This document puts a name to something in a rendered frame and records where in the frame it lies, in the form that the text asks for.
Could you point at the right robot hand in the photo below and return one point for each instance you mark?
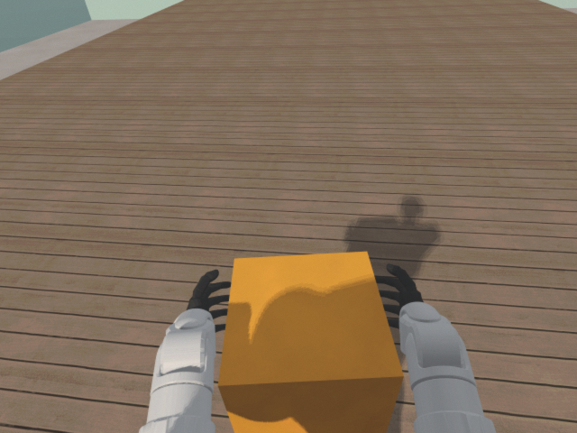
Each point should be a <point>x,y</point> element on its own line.
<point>407,291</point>

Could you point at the robot left forearm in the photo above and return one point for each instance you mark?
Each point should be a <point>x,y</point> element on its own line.
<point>183,378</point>

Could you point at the left robot hand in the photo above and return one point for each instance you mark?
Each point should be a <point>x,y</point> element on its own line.
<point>203,290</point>

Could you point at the carton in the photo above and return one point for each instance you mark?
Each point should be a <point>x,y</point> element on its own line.
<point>307,347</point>

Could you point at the robot right forearm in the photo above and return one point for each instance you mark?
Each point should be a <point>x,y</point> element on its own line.
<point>440,373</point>

